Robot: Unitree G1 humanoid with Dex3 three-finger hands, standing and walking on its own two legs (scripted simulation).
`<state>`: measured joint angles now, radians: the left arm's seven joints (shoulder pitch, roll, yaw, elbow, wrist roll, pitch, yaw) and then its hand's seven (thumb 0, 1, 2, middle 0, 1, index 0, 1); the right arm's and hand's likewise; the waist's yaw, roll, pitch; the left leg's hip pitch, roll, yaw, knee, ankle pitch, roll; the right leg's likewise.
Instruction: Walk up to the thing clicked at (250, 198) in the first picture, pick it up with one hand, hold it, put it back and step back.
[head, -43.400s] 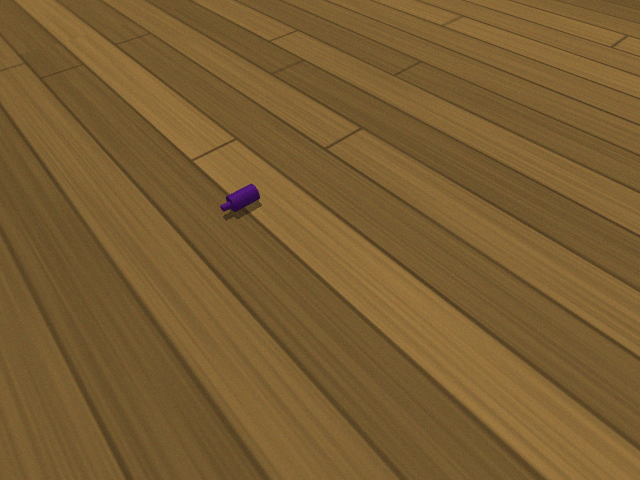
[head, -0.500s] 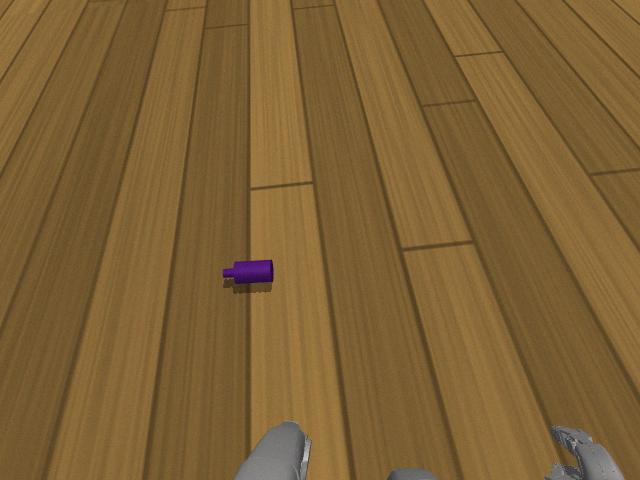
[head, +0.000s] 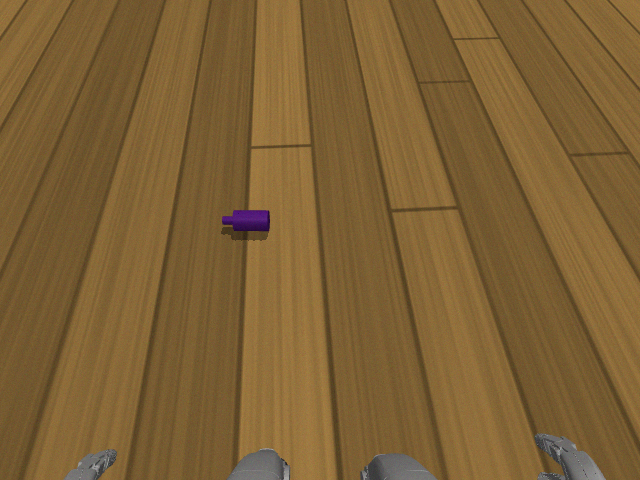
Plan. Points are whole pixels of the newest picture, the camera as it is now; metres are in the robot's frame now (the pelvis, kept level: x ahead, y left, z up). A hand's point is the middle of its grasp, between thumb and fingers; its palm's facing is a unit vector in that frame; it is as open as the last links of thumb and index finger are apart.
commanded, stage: step back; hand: left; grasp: from above
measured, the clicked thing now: (245, 220) +0.99 +0.29 -0.72
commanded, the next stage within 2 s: stand in 1.22 s
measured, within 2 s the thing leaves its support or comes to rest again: neither
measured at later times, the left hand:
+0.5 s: hand out of the picture -0.06 +0.29 -0.14, palm faces +0.06 -0.91 -0.41, open 7.4 cm
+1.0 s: hand out of the picture +0.01 +0.27 -0.15, palm faces +0.07 -0.93 -0.36, open 7.4 cm
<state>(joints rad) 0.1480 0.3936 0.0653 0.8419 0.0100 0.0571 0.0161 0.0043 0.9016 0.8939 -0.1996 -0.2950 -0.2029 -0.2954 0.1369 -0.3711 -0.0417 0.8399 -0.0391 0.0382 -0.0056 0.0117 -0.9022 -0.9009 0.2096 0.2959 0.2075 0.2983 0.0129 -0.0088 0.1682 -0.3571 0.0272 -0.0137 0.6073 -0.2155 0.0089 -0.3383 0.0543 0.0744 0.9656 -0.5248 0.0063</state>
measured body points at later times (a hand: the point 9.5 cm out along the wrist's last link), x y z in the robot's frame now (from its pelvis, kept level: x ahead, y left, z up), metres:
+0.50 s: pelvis -0.09 +0.00 +0.00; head -0.08 +0.00 +0.45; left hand -0.06 +0.34 -0.11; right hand -0.02 -0.31 -0.12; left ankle -0.10 +0.13 -0.73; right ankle -0.07 -0.12 -0.70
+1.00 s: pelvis -0.05 +0.01 +0.00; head -0.03 +0.01 +0.45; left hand +0.00 +0.32 -0.13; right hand +0.06 -0.29 -0.12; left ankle -0.02 +0.14 -0.73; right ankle -0.05 -0.13 -0.73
